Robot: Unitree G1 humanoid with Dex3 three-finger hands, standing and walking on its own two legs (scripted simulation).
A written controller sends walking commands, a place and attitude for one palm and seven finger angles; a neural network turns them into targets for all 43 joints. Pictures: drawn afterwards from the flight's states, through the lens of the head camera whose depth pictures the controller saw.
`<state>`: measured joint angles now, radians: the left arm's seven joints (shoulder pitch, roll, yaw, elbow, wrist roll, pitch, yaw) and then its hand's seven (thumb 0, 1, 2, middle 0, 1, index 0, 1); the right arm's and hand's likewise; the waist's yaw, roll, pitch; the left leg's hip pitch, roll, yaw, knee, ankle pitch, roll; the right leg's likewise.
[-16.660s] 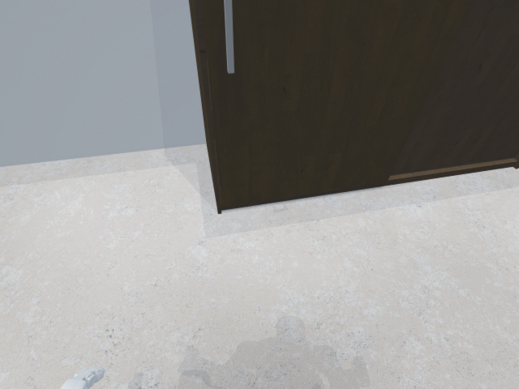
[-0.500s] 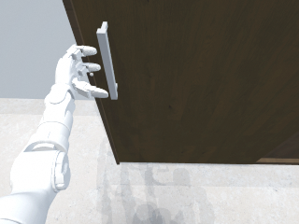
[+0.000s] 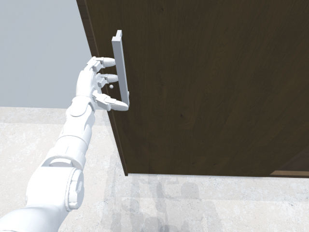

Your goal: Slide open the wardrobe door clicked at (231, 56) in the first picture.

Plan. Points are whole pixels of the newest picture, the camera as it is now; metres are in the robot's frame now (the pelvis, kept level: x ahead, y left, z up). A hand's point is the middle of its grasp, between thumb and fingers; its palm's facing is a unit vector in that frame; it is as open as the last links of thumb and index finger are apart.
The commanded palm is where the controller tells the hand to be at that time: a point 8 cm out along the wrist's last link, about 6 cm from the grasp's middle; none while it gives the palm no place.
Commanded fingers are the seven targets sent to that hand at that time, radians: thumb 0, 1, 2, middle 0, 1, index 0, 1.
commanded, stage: slide the fingers in behind the handle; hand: left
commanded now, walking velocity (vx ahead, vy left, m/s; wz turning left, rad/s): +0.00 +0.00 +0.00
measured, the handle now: (123, 73) +0.51 +0.09 +0.13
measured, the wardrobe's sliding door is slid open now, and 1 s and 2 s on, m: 0.00 0.00 0.00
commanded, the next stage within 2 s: grip the handle and tug to test in 1.28 s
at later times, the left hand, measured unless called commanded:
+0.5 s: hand (123, 85) +0.46 +0.08 +0.13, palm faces -0.04 -1.00 -0.02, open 14.0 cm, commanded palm +0.44 +0.13 +0.13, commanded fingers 0.00 -0.50 0.30 -0.30 -1.20 -0.30 -1.20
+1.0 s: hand (128, 85) +0.46 +0.07 +0.13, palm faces -0.04 -1.00 +0.00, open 14.0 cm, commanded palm +0.43 +0.12 +0.13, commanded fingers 0.00 -0.50 0.30 -0.30 -1.20 -0.30 -1.20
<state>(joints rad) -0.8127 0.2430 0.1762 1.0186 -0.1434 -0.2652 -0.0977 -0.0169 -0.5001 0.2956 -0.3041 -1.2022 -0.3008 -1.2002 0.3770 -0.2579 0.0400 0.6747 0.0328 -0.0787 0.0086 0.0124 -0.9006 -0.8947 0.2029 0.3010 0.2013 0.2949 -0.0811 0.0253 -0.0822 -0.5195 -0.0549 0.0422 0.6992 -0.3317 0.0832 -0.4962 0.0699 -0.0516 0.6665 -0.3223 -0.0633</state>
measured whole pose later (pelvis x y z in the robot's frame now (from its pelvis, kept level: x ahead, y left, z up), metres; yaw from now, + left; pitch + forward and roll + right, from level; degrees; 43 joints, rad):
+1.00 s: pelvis +0.00 -0.02 +0.00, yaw +0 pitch +8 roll +0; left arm -0.81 0.20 0.16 1.01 -0.13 -0.28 -0.03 -0.02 -0.50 0.30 -0.31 -1.20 -0.30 -1.20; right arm 0.37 -0.26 0.03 0.68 0.03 -0.07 0.02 0.01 -0.90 -0.89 0.20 0.30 0.20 0.29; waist -0.09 0.03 -0.08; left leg -0.50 -0.04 0.04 0.67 -0.32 0.05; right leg -0.49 0.09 -0.05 0.65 -0.31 -0.09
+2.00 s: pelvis +0.00 -0.01 +0.00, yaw -1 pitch +9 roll -1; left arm -0.86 0.18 0.16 1.07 -0.11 -0.30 0.02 0.00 0.55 0.74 -0.42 -1.35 -0.41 -1.35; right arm 0.38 -0.25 0.03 0.69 0.01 -0.07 0.02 0.01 -0.90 -0.89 0.20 0.30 0.20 0.29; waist -0.11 0.02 -0.08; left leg -0.52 -0.05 0.05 0.68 -0.32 0.08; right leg -0.51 0.07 -0.04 0.66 -0.31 -0.07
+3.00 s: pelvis +0.03 -0.03 +0.01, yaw -1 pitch +8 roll +0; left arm -0.63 0.16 0.12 0.71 -0.13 -0.15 0.00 0.02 0.79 0.80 -0.38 -1.40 -0.38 -1.40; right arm 0.34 -0.25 0.02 0.62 0.03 -0.02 0.03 0.01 -0.90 -0.89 0.20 0.30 0.20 0.29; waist -0.07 0.03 -0.09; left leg -0.42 -0.03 0.04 0.62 -0.34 0.05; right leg -0.41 0.10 -0.04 0.59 -0.32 -0.09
